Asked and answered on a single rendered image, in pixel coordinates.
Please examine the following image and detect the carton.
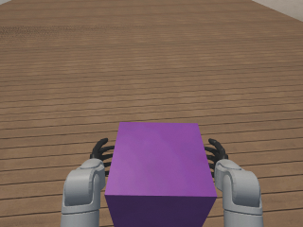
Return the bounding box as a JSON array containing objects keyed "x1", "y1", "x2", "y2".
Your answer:
[{"x1": 104, "y1": 122, "x2": 218, "y2": 227}]

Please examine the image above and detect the right robot forearm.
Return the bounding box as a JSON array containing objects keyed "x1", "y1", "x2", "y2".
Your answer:
[{"x1": 214, "y1": 159, "x2": 264, "y2": 227}]

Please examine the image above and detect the left robot forearm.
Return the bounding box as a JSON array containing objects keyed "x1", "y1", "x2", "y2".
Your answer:
[{"x1": 60, "y1": 158, "x2": 106, "y2": 227}]

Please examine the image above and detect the left robot hand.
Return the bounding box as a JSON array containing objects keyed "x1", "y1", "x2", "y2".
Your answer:
[{"x1": 89, "y1": 137, "x2": 115, "y2": 176}]

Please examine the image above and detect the right robot hand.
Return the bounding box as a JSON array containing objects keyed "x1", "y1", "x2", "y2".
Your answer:
[{"x1": 204, "y1": 138, "x2": 228, "y2": 178}]

